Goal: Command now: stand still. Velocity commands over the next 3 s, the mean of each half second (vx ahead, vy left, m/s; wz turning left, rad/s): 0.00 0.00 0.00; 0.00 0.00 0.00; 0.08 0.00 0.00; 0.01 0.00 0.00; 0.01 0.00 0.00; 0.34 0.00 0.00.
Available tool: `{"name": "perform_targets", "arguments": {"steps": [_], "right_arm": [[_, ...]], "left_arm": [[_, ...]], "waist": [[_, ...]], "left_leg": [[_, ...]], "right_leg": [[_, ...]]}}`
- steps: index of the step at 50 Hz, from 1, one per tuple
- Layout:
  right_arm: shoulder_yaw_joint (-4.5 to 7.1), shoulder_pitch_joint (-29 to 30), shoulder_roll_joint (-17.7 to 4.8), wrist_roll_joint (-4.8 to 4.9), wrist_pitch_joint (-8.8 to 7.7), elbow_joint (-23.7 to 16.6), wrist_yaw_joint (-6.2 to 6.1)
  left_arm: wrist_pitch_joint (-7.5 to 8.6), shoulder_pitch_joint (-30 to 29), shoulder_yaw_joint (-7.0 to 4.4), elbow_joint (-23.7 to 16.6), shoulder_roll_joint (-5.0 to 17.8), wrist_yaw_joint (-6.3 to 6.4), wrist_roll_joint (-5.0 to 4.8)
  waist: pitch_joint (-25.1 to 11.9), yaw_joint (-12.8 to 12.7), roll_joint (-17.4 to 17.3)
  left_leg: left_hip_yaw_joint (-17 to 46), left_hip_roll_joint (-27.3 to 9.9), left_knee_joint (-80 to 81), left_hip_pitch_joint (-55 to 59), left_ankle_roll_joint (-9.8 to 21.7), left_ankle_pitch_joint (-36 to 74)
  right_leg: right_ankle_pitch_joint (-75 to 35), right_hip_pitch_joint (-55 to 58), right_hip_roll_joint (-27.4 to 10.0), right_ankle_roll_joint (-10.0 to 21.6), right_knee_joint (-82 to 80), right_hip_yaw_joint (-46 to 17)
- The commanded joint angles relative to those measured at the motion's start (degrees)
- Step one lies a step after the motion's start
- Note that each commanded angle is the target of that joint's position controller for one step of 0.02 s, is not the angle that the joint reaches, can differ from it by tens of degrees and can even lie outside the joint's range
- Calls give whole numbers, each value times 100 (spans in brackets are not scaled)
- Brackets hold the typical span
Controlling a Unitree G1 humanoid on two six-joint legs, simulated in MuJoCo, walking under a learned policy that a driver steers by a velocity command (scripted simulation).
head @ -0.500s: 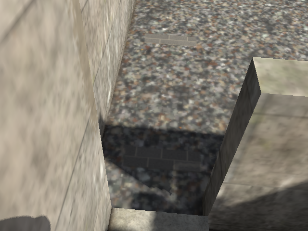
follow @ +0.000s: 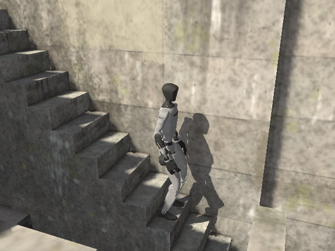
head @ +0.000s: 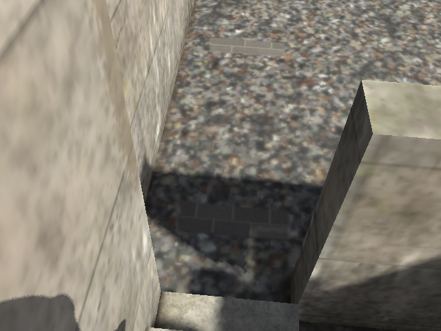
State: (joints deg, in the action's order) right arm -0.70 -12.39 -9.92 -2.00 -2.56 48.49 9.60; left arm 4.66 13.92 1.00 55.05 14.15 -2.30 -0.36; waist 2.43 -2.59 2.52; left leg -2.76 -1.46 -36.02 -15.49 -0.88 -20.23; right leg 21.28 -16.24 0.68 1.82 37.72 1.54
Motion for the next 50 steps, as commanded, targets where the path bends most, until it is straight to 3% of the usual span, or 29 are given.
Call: {"name": "perform_targets", "arguments": {"steps": [1,2,3,4,5,6,9,12,15,23,50], "right_arm": [[159,-322,-626,-53,-70,-59,-54],[152,-335,-606,-39,-63,-28,-55],[295,-43,-997,513,180,56,-849],[175,-153,-818,607,317,36,-1124],[176,-144,-870,596,432,113,-1248],[170,-58,-861,536,502,117,-1290],[142,-252,-799,457,601,328,-1250],[126,-307,-826,413,591,450,-1219],[115,-445,-926,388,513,577,-1187],[112,-472,-912,407,435,690,-1131],[89,-823,-709,357,356,1046,-1120]], "left_arm": [[148,93,-97,-244,586,-12,21],[142,91,-102,-250,609,-13,11],[-182,26,-19,-727,52,-4,402],[-355,-175,-27,-777,94,-3,393],[-493,-284,-58,-811,105,9,362],[-571,-258,-45,-853,96,26,355],[-693,-104,17,-876,23,55,379],[-673,-156,37,-941,1,49,372],[-613,-214,61,-1078,-74,-6,412],[-616,-265,49,-1194,-178,-71,355],[-570,175,36,-1037,-286,-35,360]], "waist": [[-184,54,-299],[-185,48,-268],[-1337,-81,-663],[-1441,148,-361],[-1030,135,-212],[-851,112,-96],[-255,133,-148],[-11,169,-156],[-60,189,-313],[102,170,-155],[25,207,-190]], "left_leg": [[168,-337,646,-369,113,1155],[141,-328,621,-411,99,1130],[270,-739,84,451,-6,2419],[320,-779,162,532,-84,2566],[340,-761,187,271,-113,2345],[344,-755,205,151,-112,2025],[326,-715,499,-88,-127,1083],[331,-730,701,-141,-131,703],[396,-781,972,-34,-102,498],[425,-854,1293,-103,-38,265],[380,-932,1616,342,-32,553]], "right_leg": [[-1372,436,-216,-208,-468,-378],[-1464,495,-209,-189,-486,-382],[-3387,935,-847,134,-556,-1038],[-3789,1088,-767,133,-492,-989],[-3616,948,-693,112,-523,-935],[-3429,916,-649,102,-620,-920],[-2692,646,-642,66,-955,-991],[-2296,551,-636,72,-1204,-1078],[-1973,739,-694,134,-1369,-1215],[-1223,741,-643,146,-1658,-1303],[-1260,878,-627,156,-1964,-1352]]}}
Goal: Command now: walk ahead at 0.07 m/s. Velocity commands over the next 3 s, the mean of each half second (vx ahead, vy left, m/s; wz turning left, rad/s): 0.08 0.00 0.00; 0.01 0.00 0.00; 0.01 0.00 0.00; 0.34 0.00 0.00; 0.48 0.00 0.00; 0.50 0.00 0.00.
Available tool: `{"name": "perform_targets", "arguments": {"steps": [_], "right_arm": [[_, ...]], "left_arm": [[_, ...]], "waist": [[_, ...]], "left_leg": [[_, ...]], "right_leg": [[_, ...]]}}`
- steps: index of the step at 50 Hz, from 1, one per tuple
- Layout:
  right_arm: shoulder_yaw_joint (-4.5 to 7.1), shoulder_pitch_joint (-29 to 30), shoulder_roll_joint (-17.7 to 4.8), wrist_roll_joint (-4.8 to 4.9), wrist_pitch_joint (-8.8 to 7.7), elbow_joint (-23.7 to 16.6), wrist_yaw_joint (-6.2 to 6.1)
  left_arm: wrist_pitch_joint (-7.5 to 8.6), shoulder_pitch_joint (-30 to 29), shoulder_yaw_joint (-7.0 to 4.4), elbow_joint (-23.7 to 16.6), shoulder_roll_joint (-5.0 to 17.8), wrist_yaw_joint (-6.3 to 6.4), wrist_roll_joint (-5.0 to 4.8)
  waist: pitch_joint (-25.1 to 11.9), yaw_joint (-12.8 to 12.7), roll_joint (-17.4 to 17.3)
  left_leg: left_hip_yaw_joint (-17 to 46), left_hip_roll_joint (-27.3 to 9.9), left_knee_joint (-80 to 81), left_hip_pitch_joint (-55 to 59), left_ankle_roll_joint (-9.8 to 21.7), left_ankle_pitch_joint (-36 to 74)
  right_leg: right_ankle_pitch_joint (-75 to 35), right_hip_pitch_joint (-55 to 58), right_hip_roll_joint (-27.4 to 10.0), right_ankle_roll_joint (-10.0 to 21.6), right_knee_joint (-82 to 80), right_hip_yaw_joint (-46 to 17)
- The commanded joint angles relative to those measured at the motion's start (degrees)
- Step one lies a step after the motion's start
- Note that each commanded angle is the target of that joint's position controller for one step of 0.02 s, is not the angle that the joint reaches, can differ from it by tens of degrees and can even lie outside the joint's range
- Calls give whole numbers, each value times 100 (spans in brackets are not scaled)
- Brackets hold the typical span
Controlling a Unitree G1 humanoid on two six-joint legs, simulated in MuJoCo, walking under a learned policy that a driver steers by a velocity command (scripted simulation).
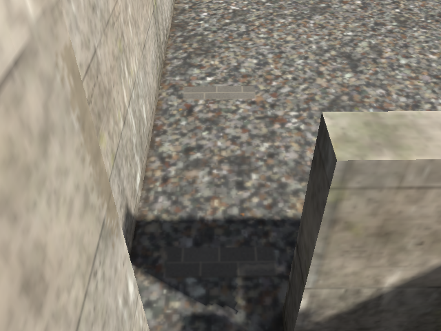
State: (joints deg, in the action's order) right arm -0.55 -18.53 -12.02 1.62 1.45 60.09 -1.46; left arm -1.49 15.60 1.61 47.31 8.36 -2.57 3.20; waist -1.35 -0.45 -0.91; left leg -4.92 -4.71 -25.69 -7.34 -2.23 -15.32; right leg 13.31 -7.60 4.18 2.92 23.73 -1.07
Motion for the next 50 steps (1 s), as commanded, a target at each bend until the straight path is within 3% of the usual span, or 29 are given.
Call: {"name": "perform_targets", "arguments": {"steps": [1,2,4,5,7,10,11,15,19,33,38,41,50], "right_arm": [[83,-184,-522,-6,-41,-112,-18],[88,-201,-544,-78,-51,-128,3],[151,-174,-618,-79,-42,-188,20],[170,-114,-590,-47,-63,-162,21],[148,-26,-519,-5,-28,-141,-22],[122,-248,-492,-24,-29,-46,-86],[102,-245,-467,-25,-6,-47,-125],[70,-242,-510,45,21,1,-120],[41,-130,-486,35,74,37,-77],[37,60,-430,14,66,93,-64],[43,87,-401,1,46,113,-90],[56,-93,-430,-46,6,176,-82],[46,-186,-473,-79,3,68,-47]], "left_arm": [[28,12,-35,-259,321,-3,4],[7,58,-91,-193,485,27,-13],[-60,170,-151,-213,616,65,-9],[-83,54,-144,-271,598,81,11],[-43,-76,-96,-251,494,114,-57],[56,32,-56,-134,474,166,-49],[70,-2,-35,-99,458,207,-102],[54,59,-7,-40,490,264,-89],[3,42,37,-33,481,242,-75],[23,-155,19,19,550,207,-94],[-2,-186,-5,45,526,182,-89],[3,-132,5,-6,510,156,-28],[30,-31,-20,49,487,121,-48]], "waist": [[414,-19,152],[456,-12,239],[541,-81,198],[789,-75,154],[1023,-46,283],[609,60,191],[504,79,171],[106,77,54],[117,68,-78],[255,56,184],[341,15,85],[294,16,34],[526,-5,174]], "left_leg": [[548,-551,585,-520,142,-156],[471,-451,441,-591,218,-420],[291,-240,179,-810,445,-1227],[303,-230,231,-1053,485,-1047],[361,-346,289,-912,375,-219],[376,-478,144,-365,217,1202],[382,-523,152,-252,180,1588],[408,-590,163,85,163,2286],[406,-600,283,120,110,2463],[500,-610,688,-71,160,1071],[524,-624,713,-236,135,716],[578,-630,723,-220,169,366],[607,-640,634,-320,151,344]], "right_leg": [[-161,50,-911,73,-554,-1066],[238,-13,-810,89,-416,-1004],[1176,-107,-657,244,-152,-894],[1132,-275,-703,245,-163,-951],[252,-697,-723,74,-233,-903],[-1583,-428,-852,-16,-172,-908],[-1855,-312,-881,-11,-216,-893],[-2028,12,-898,-24,-239,-825],[-1790,8,-900,-40,-289,-783],[-1130,-49,-975,-69,-694,-868],[-942,-105,-1011,-47,-737,-935],[-719,-41,-1076,7,-718,-1059],[-737,-141,-1062,11,-744,-1099]]}}
Over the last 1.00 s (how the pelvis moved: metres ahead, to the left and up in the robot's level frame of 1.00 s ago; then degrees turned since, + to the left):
0.00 -0.01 0.02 -3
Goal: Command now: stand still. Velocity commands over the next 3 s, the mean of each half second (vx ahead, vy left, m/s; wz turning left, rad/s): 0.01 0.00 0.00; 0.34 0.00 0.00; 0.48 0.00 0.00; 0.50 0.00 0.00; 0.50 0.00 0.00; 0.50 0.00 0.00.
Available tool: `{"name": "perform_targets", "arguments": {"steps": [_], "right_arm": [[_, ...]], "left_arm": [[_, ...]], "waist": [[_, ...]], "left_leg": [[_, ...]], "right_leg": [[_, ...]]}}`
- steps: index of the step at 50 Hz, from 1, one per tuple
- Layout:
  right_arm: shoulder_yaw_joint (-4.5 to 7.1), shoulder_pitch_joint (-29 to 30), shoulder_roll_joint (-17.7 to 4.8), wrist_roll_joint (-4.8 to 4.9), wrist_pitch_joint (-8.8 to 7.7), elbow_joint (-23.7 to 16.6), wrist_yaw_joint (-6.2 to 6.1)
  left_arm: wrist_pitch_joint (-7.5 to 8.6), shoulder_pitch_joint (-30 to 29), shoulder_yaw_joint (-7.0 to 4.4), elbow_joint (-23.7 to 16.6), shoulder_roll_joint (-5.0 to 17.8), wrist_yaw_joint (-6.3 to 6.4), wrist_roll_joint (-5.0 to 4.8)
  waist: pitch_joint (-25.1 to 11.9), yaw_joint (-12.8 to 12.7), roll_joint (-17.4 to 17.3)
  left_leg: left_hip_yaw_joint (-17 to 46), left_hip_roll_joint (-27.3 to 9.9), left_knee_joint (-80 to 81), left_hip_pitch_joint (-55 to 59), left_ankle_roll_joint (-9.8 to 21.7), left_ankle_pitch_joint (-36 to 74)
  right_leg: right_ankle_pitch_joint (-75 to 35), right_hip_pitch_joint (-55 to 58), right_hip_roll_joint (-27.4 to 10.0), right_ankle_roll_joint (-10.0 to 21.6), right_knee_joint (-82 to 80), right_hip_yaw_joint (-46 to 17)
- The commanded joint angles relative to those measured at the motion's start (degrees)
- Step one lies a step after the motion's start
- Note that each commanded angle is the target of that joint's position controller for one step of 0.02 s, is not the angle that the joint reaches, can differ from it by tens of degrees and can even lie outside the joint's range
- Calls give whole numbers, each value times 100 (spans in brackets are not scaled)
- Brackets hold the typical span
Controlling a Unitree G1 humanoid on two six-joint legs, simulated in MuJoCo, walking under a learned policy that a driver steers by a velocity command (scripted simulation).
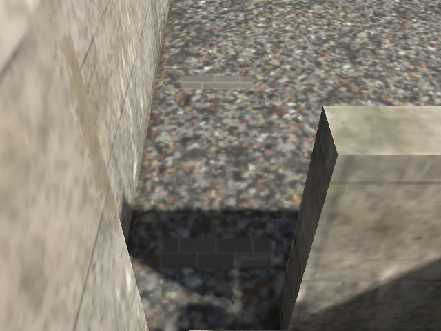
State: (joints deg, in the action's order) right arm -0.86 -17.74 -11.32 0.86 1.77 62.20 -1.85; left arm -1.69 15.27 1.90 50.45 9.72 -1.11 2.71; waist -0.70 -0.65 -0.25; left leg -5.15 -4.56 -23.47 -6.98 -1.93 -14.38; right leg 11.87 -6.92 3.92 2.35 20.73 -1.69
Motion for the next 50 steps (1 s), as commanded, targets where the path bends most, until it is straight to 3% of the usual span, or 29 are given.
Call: {"name": "perform_targets", "arguments": {"steps": [1,16,17,22,24,25,27,28,29,30,31,32,33,34,35,36,37,38,39,40,41,42,43,45,46,47,48,49,50], "right_arm": [[75,-283,-544,-1,-33,-152,-9],[56,-405,-556,43,-74,-246,134],[-27,-356,-332,3,-98,-361,126],[-48,-446,-415,59,-206,-332,142],[-69,-351,-394,43,-223,-371,137],[-39,-365,-460,-11,-221,-378,165],[59,-375,-561,71,-222,-379,164],[89,-581,-399,-1019,-310,-735,746],[315,-674,-764,-1048,-422,-695,868],[500,-795,-1092,-948,-481,-789,865],[618,-818,-1207,-886,-504,-899,794],[528,-599,-851,479,-304,-539,365],[452,-416,-625,499,-225,-624,211],[476,-236,-773,459,-189,-675,121],[495,36,-793,329,-132,-837,101],[535,303,-784,260,-114,-835,119],[475,500,-624,106,-93,-972,83],[473,627,-663,-12,-116,-1092,75],[494,805,-832,-21,-150,-1137,78],[442,655,-560,12,-231,-1018,26],[411,647,-501,-38,-270,-1060,7],[490,200,-629,-93,-232,-785,-25],[512,209,-651,-96,-150,-734,-49],[507,324,-583,-110,-42,-734,-41],[497,612,-298,-180,-111,-870,-45],[105,-244,-86,-1232,-344,-1233,566],[186,-157,-4,-1268,-363,-1174,767],[194,-98,-25,-1177,-320,-1344,1008],[150,-56,0,-1037,-265,-1459,1168]], "left_arm": [[51,12,-51,-263,354,-24,-1],[51,88,-19,-345,404,-52,18],[29,-31,3,-323,317,-42,-85],[25,3,-12,-307,396,-35,-90],[10,-87,-1,-324,392,-31,-72],[-6,-223,-26,-364,471,-64,-102],[-47,-378,-97,-476,556,-45,-98],[243,503,-289,-84,981,-45,-583],[486,577,-298,-15,922,-8,-503],[645,419,-306,-5,763,35,-274],[784,103,-361,-55,768,84,-230],[384,-350,-95,-413,230,-16,176],[240,-404,-77,-451,101,-70,164],[168,-20,-59,-402,42,-72,134],[113,418,-89,-290,151,-88,101],[106,697,-134,-127,382,-118,165],[111,817,-257,-97,737,-58,109],[97,1268,-404,-61,1153,-43,31],[116,1477,-420,-118,1135,-7,-27],[220,1739,-433,35,1072,50,-77],[317,1664,-503,38,1176,105,-20],[401,1667,-561,181,1277,98,127],[412,1561,-540,174,1166,87,121],[427,1215,-478,154,920,63,25],[591,1356,-339,392,545,170,-107],[875,1005,-89,358,75,442,197],[966,1505,-90,759,248,465,181],[1051,1707,-68,774,460,488,371],[1103,1473,-7,737,626,408,591]], "waist": [[458,17,107],[435,74,41],[513,122,233],[468,114,-39],[385,114,20],[472,158,-201],[497,179,-268],[1782,101,28],[1502,172,-331],[1154,339,-703],[1103,446,-618],[684,327,-918],[215,282,-632],[-117,70,-486],[-247,-216,-208],[-51,-329,-5],[343,-475,796],[679,-712,1356],[832,-747,1192],[580,-544,841],[558,-411,648],[270,-266,521],[348,-169,467],[695,32,371],[892,-61,253],[1669,114,293],[1086,31,394],[875,10,42],[671,136,219]], "left_leg": [[632,-657,410,-353,121,276],[651,-640,427,-295,70,733],[660,-662,537,-366,38,626],[660,-624,630,-456,19,558],[620,-533,729,-471,39,-26],[550,-452,766,-543,93,-425],[538,-303,745,-643,313,-1145],[793,-339,1112,-1426,616,-2223],[975,-521,1213,-1220,930,-3128],[1361,-816,1403,-1104,1370,-3550],[1766,-1178,1565,-1005,1826,-3559],[1793,-1235,869,-272,1359,-2069],[1467,-962,455,-107,1102,-1027],[1350,-854,63,-362,1045,-751],[1110,-637,-316,-875,950,-1148],[642,-337,-829,-1518,772,-1402],[102,50,-1677,-2447,635,-1413],[-53,182,-2573,-3366,529,-1336],[525,202,-3019,-4217,573,-1393],[750,196,-2946,-3932,534,-1300],[794,113,-2916,-3830,490,-1187],[808,108,-3764,-3547,412,-583],[884,98,-4103,-3412,401,-424],[963,166,-4218,-3334,369,243],[1694,151,-3409,-4033,323,1803],[1793,-328,-2730,-4438,563,2764],[1555,-129,-2694,-4450,559,2841],[1311,181,-2412,-3591,619,5037],[794,168,-2463,-2277,654,5487]], "right_leg": [[-609,-200,-1036,67,-439,-1037],[-729,-61,-1061,6,-328,-996],[-708,-41,-1030,-20,-443,-1023],[-782,221,-1115,-10,-397,-1096],[-414,294,-1031,4,-446,-1059],[-187,230,-979,69,-373,-1035],[523,64,-699,194,1,-746],[2200,-867,-130,-212,901,231],[2552,-1335,-33,-264,1444,374],[2383,-1495,-92,-207,1938,545],[2091,-1764,-191,-122,1934,726],[898,-1709,-651,149,1237,82],[735,-1254,-449,142,1093,145],[835,-626,-308,156,970,280],[1134,-45,-275,224,870,245],[1194,350,-407,295,915,-112],[1637,614,-782,486,367,-976],[1320,893,-1442,769,-20,-2171],[286,1278,-1859,998,-4,-2985],[-1482,1454,-1962,1037,105,-2646],[-2065,1414,-2052,1111,168,-2378],[-2075,1228,-2060,1247,321,-2054],[-1869,742,-2017,1244,303,-1932],[-1637,-96,-1873,1174,359,-1470],[-1147,80,-1644,1009,596,-1158],[-50,-973,-1909,989,1464,-1024],[701,-811,-1771,1236,1832,-1011],[1018,-1864,-1371,1050,2229,-429],[1907,-3201,-1181,968,2201,-21]]}}
Over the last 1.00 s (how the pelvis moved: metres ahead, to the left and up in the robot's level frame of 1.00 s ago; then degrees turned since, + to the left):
0.00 0.01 0.00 0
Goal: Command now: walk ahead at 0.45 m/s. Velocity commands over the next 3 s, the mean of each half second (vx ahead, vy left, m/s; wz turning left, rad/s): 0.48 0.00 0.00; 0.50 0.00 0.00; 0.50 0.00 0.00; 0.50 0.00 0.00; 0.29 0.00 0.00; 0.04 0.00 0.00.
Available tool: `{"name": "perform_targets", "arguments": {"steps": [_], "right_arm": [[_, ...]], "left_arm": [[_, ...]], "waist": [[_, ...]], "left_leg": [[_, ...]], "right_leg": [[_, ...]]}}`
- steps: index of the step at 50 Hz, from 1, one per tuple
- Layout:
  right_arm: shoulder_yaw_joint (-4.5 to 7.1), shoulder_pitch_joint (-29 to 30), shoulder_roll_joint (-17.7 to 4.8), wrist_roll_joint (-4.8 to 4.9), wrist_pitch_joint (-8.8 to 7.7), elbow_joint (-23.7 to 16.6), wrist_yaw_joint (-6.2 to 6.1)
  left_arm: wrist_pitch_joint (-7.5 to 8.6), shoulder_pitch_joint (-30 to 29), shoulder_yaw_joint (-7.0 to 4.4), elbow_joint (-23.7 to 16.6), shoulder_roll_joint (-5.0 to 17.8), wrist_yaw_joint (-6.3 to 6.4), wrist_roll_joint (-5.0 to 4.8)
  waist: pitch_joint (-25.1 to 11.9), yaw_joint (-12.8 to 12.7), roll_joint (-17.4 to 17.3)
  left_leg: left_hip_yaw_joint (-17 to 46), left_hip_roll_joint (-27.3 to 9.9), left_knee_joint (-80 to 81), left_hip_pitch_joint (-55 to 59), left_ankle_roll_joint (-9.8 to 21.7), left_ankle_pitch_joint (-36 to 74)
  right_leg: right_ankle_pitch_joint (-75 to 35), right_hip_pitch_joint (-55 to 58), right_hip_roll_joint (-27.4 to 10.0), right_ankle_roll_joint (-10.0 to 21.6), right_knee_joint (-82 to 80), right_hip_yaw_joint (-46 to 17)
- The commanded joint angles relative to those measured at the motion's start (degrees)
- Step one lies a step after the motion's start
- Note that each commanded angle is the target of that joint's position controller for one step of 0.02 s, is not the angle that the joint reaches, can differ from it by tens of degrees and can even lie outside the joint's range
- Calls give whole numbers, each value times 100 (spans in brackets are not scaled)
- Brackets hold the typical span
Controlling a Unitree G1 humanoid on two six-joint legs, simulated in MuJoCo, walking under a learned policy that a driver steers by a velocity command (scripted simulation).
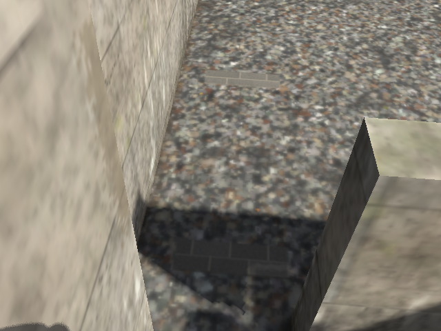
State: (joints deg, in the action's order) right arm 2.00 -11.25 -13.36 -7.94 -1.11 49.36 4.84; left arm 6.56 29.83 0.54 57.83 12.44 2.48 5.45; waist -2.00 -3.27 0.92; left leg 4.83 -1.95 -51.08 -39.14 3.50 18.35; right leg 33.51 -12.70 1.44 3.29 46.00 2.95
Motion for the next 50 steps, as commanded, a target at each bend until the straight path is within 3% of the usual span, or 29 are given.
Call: {"name": "perform_targets", "arguments": {"steps": [1,5,6,7,9,10,11,13,15,16,17,19,20,23,27,28,29,30,31,32,34,35,37,38,39,42,44,47,50], "right_arm": [[-126,-627,92,-81,85,-362,513],[-177,-518,-285,-305,118,-765,516],[-196,84,-411,-9,74,-909,477],[-201,-584,-337,-32,148,-470,450],[225,-2794,-958,-174,-38,50,269],[268,-3723,-1500,-205,-49,83,308],[297,-4332,-1404,-317,-160,235,442],[308,-2722,-1495,143,-451,-158,612],[-270,-1296,437,70,-645,-368,302],[-297,-1027,515,139,-639,-551,186],[-251,-997,256,412,-736,-634,126],[18,-541,-859,296,-807,-823,-16],[-21,-789,-628,312,-925,-687,-151],[-253,-3037,172,384,-758,78,-432],[-151,-1931,-234,320,-327,-493,-46],[-181,-1555,-208,134,-386,-438,-12],[-187,-1298,-39,369,-416,-358,-33],[-77,-1143,-579,647,-399,-631,-156],[-46,-1442,-813,365,-284,-326,-94],[-69,-2065,-736,193,-271,96,148],[78,-3364,-245,522,-457,403,250],[222,-1817,-673,1246,-410,118,-552],[124,-861,-288,935,-62,137,-991],[81,-780,3,921,80,79,-977],[23,-673,280,881,88,90,-970],[-186,-423,791,545,140,-61,-867],[-16,-1257,457,540,166,427,-855],[217,214,-195,628,-150,-91,-799],[235,524,45,569,-74,-63,-660]], "left_arm": [[306,-198,118,-90,577,-12,424],[362,-211,-41,-132,1285,18,-41],[266,244,13,-38,1107,156,-286],[114,529,91,241,1143,30,-80],[-73,297,130,6,1020,-446,-88],[15,1349,144,159,549,-701,103],[175,758,138,-392,678,-686,-196],[303,-476,381,-1489,417,-401,-555],[45,-581,587,-1285,235,-116,-559],[-80,-273,610,-1175,99,-133,-606],[-225,462,342,-916,505,-189,-453],[-219,80,85,-703,561,-626,137],[-161,-297,-20,-894,664,-674,175],[-102,-811,225,-997,288,-467,-202],[-271,-1182,162,-1319,578,-462,-315],[-306,-346,86,-1193,568,-435,-124],[-315,-26,50,-1003,599,-450,-138],[-278,-982,-51,-1138,847,-509,-227],[-251,-391,-111,-833,989,-509,-388],[-123,658,-379,-452,1465,-497,-326],[-137,1748,-719,-124,2686,-808,-125],[-352,1284,-653,-398,1365,-819,-747],[-550,906,-539,-258,704,-650,-601],[-602,974,-500,-180,720,-553,-467],[-554,518,-254,-188,150,-504,-260],[-413,-555,-64,-108,-13,-128,-416],[-333,-236,-193,231,505,-156,-444],[-279,408,-143,674,334,-182,-589],[-399,637,-180,852,229,-92,-432]], "waist": [[698,423,125],[1115,127,239],[1148,-280,93],[1007,-21,683],[231,986,-1043],[-909,801,-1302],[-1298,1108,-790],[52,487,-912],[993,-20,364],[1202,-213,-159],[961,-325,-499],[918,-333,-540],[628,54,-662],[310,1118,138],[774,668,-358],[667,244,-218],[910,260,-459],[918,638,-587],[609,392,14],[139,-50,459],[-1267,167,1774],[-1041,-432,519],[-312,-350,538],[112,-275,1139],[775,84,304],[1316,606,-31],[711,745,412],[1171,92,88],[1129,-100,151]], "left_leg": [[-764,130,212,2072,29,1771],[-536,106,583,1956,-298,-87],[-422,-6,2945,1208,-278,-655],[-61,-424,2789,1955,-151,664],[-708,-203,4437,4155,131,-1081],[465,-677,678,6620,1047,611],[1307,-1381,827,7177,1639,1752],[3878,-2864,2592,5300,2298,-2454],[2432,-2151,2749,2240,1443,-3560],[1830,-1608,2974,737,1392,-3764],[462,-665,2440,-1038,925,-4644],[-278,-257,2242,-2645,899,-4736],[-107,-216,1526,-1267,693,-4613],[1409,-1052,143,2829,776,-4490],[759,-491,309,-520,654,-5678],[752,-659,-209,-1093,409,-5372],[654,-650,-581,-256,151,-5409],[474,-461,-868,540,432,-6077],[1061,-642,-1677,955,453,-6430],[746,-135,-3460,524,279,-5149],[-184,911,-7830,-2329,-222,-6644],[-882,316,-7656,-3436,16,-6495],[-473,-243,-7095,-3678,61,-5583],[-348,-326,-7046,-3699,34,-5447],[82,-500,-5369,-3602,-208,-3530],[-525,-348,-3022,-1402,-779,-957],[-381,-321,-3581,-1094,-738,-660],[239,-368,-1054,-2152,-435,363],[80,-280,-550,-1805,-369,781]], "right_leg": [[889,-3684,-935,851,-497,-387],[1520,-2920,-1279,673,1005,-1009],[1190,-1316,-1221,646,1071,-1262],[1147,-1302,-1392,413,2153,-1685],[821,-1813,76,233,6176,-566],[814,-4231,672,154,8044,-1354],[820,-5525,672,-7,8852,-1352],[-163,-7367,-504,-500,8400,-1440],[-2721,-6580,-1554,-582,4655,-1879],[-2670,-5450,-1388,-785,4153,-1510],[-3538,-3284,-1060,-660,3212,-1024],[-4017,-1310,-509,-514,3866,-261],[-4812,-2438,-714,-307,2629,-803],[-6314,-5568,-1153,-530,-171,-1535],[-5410,-1938,-673,-711,-257,-556],[-5432,-939,-713,-770,591,-563],[-4894,-1305,-979,-599,-604,-684],[-3810,-1355,-681,-523,-2403,27],[-4947,-306,-903,-286,-3299,-264],[-4924,1246,-841,18,-3058,-252],[-8871,3936,-1749,593,-136,-1083],[-8486,3862,-2220,506,-371,-1813],[-2847,2078,-2025,836,-1368,-2622],[-1714,1140,-2280,1069,-1565,-3053],[-630,89,-2008,785,-1403,-2498],[638,-3084,-1587,596,-2250,-2290],[-892,-2324,-1619,837,-1925,-2332],[-444,-841,-1279,941,-1398,-2254],[145,-572,-1283,1277,-1017,-2451]]}}
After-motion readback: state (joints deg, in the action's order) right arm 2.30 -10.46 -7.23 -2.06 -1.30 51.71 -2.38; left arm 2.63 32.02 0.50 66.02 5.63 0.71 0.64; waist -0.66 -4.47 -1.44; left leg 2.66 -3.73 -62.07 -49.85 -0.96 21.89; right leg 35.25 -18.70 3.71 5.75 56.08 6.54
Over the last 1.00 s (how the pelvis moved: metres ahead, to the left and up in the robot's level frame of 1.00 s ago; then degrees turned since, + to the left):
0.10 0.02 -0.05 2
